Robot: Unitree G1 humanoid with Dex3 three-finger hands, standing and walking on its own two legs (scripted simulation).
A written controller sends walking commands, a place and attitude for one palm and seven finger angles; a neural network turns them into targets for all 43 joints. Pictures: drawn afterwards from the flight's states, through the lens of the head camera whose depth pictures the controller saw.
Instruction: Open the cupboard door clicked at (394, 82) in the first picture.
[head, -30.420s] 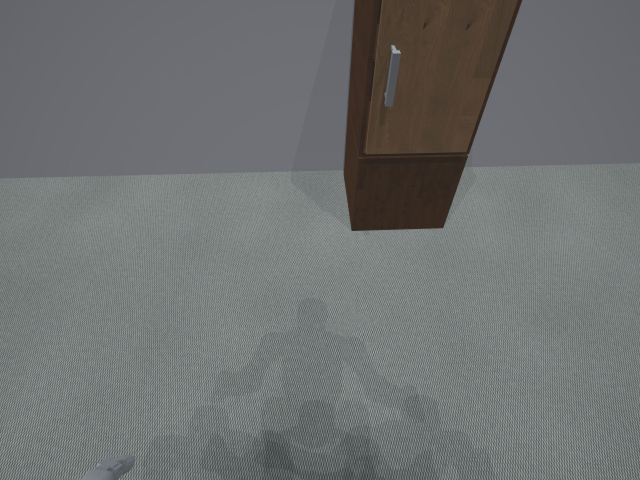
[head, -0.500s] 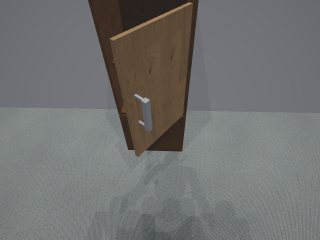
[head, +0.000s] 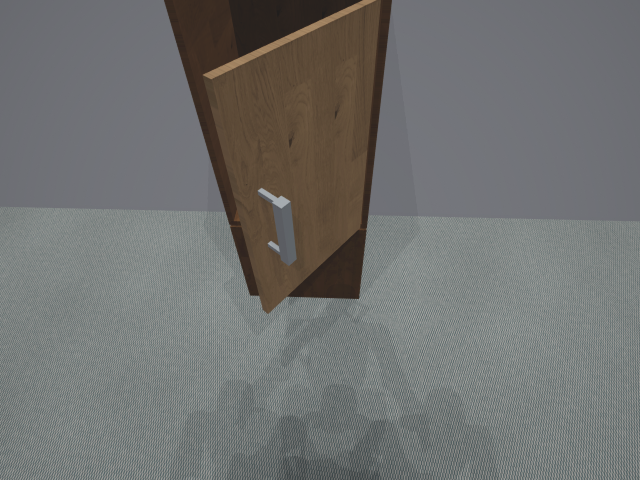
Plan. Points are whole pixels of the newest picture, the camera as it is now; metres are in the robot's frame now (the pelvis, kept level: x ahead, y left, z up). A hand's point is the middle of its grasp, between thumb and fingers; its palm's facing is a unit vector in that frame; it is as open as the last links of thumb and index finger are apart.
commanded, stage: look to check the result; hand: left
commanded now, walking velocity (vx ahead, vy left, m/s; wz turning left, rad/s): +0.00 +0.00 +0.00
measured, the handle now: (277, 227) +0.54 +0.12 -0.06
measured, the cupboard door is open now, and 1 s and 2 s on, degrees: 52 52 52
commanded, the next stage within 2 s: walk to a spot facing it in 0.20 s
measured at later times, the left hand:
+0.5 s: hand out of the picture +0.07 +0.20 -0.17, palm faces -0.01 -0.96 -0.26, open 7.3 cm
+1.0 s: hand out of the picture +0.10 +0.14 -0.17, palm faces -0.26 -0.92 -0.28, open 7.3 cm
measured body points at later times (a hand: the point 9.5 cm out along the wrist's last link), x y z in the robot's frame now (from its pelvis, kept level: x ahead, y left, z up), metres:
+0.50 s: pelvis +0.01 +0.00 +0.00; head +0.03 -0.01 +0.44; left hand +0.07 +0.25 -0.15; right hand +0.02 -0.26 -0.16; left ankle -0.03 +0.12 -0.75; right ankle +0.01 -0.07 -0.75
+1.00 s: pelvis +0.01 -0.05 -0.01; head +0.07 -0.08 +0.43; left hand +0.12 +0.19 -0.15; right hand +0.03 -0.33 -0.16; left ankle +0.01 +0.11 -0.68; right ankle -0.02 -0.13 -0.75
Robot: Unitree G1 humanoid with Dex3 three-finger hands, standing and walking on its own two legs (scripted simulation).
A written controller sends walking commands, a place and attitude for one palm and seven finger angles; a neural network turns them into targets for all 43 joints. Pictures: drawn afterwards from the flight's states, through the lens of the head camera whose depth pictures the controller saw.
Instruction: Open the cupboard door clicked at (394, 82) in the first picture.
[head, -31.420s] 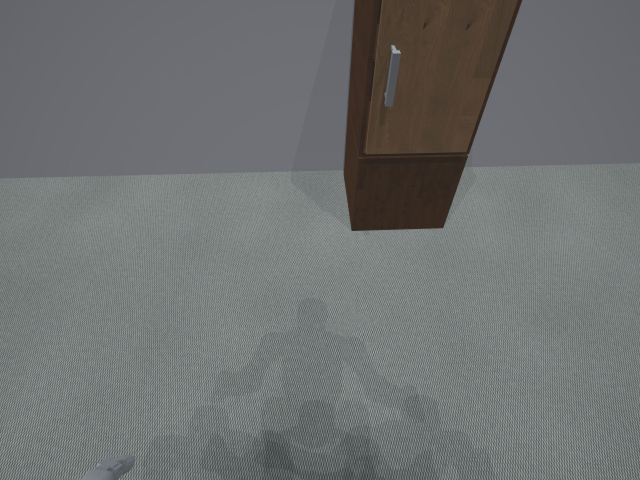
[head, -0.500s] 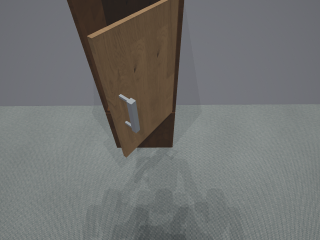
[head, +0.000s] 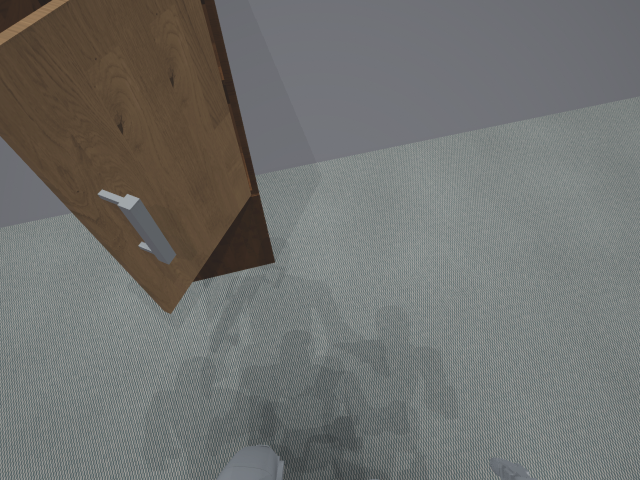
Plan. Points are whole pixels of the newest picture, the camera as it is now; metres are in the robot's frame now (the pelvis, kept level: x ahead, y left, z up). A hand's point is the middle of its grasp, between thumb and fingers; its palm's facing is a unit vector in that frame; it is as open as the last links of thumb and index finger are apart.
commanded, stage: walk to a spot facing it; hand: left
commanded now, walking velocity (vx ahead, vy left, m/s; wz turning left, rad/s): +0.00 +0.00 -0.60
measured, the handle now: (139, 228) +0.45 +0.34 -0.05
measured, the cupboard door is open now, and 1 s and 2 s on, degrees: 52 52 52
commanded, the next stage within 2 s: none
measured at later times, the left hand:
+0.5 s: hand (217, 419) +0.20 +0.18 -0.17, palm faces -0.25 -0.92 -0.29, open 7.3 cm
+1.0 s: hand (301, 353) +0.30 +0.06 -0.16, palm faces -0.58 -0.79 -0.20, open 7.4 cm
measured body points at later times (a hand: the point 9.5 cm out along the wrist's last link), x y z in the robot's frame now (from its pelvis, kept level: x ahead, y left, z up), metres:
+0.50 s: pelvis +0.03 -0.01 -0.02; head +0.10 -0.04 +0.42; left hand +0.21 +0.23 -0.15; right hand +0.02 -0.29 -0.17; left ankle +0.02 +0.16 -0.72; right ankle +0.00 -0.13 -0.74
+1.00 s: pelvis +0.09 -0.04 +0.00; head +0.13 -0.06 +0.45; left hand +0.33 +0.11 -0.14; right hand -0.04 -0.26 -0.14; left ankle +0.12 +0.10 -0.74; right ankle +0.00 -0.13 -0.71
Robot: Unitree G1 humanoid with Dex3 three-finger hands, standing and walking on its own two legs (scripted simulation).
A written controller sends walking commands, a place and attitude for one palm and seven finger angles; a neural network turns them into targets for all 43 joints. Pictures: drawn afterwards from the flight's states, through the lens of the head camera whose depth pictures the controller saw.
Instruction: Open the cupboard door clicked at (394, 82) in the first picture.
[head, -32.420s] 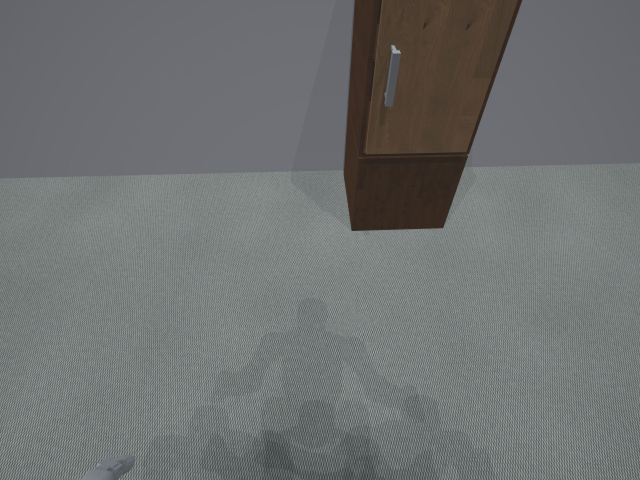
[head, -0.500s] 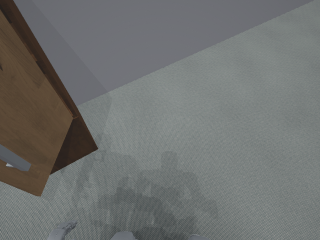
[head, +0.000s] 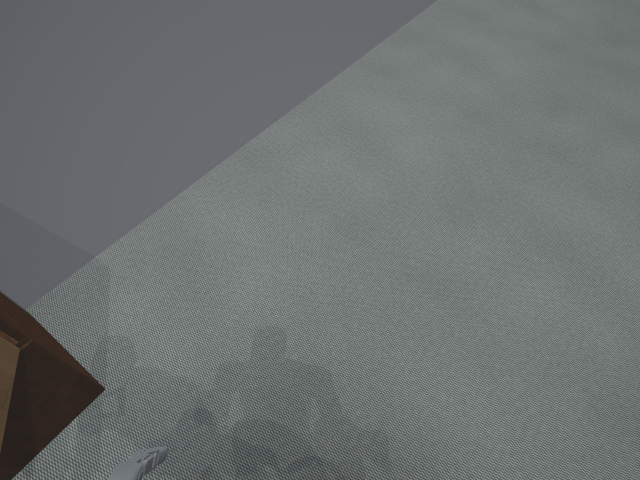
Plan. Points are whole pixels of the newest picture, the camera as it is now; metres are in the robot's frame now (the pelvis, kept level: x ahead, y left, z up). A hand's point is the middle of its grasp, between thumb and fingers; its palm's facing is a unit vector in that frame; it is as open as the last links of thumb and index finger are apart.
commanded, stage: walk to a spot facing it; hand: left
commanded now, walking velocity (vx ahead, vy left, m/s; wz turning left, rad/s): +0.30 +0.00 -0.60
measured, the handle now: out of the picture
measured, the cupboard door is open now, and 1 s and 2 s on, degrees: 52 52 52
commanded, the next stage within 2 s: turn to face it in 1.20 s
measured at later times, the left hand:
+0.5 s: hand (234, 363) +0.30 +0.16 -0.17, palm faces -0.27 -0.95 -0.18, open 7.4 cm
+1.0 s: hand (319, 277) +0.48 +0.02 -0.17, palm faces -0.41 -0.90 -0.17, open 7.3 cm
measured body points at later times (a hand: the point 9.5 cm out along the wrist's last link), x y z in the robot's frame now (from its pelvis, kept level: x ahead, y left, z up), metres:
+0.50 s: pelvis +0.17 -0.02 +0.00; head +0.22 -0.02 +0.45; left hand +0.32 +0.21 -0.15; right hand +0.14 -0.26 -0.13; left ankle +0.20 +0.12 -0.74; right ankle +0.10 -0.13 -0.66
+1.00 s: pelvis +0.38 -0.14 +0.00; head +0.41 -0.14 +0.45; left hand +0.50 +0.07 -0.16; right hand +0.35 -0.40 -0.13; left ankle +0.53 -0.06 -0.72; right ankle +0.27 -0.19 -0.74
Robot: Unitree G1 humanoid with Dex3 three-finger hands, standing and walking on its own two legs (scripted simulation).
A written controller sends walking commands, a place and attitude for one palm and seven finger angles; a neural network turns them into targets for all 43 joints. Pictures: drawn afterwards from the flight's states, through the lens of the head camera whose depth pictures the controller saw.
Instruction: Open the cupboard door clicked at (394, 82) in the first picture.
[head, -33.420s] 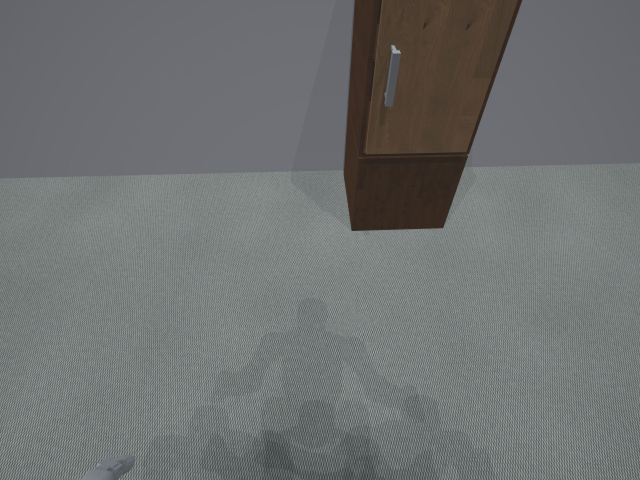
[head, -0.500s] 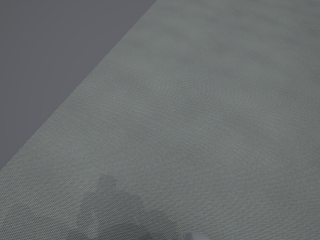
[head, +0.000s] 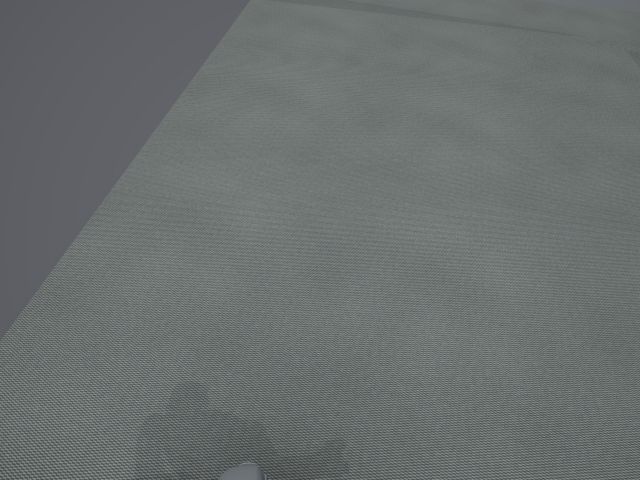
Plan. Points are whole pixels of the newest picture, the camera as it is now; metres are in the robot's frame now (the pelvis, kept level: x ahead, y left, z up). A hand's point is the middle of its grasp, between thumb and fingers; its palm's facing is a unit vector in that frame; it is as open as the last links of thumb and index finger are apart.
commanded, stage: walk to a spot facing it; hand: left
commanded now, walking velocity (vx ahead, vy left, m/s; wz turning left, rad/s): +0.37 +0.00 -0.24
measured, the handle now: out of the picture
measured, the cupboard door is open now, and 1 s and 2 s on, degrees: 52 52 52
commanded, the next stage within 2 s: turn to face it in 0.20 s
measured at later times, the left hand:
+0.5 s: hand (255, 349) +0.34 +0.14 -0.17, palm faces -0.10 -0.97 -0.20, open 7.3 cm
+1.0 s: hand (249, 319) +0.39 +0.15 -0.15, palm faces +0.23 -0.94 -0.26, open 7.3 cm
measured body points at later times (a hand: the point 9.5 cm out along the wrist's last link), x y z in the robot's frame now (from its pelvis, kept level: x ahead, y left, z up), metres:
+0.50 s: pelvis +0.21 -0.04 -0.01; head +0.24 -0.05 +0.44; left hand +0.34 +0.19 -0.15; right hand +0.15 -0.28 -0.17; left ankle +0.15 +0.10 -0.68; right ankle +0.23 -0.15 -0.74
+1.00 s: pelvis +0.30 -0.08 +0.00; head +0.35 -0.07 +0.44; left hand +0.37 +0.20 -0.13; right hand +0.39 -0.32 -0.15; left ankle +0.29 +0.06 -0.74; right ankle +0.33 -0.21 -0.72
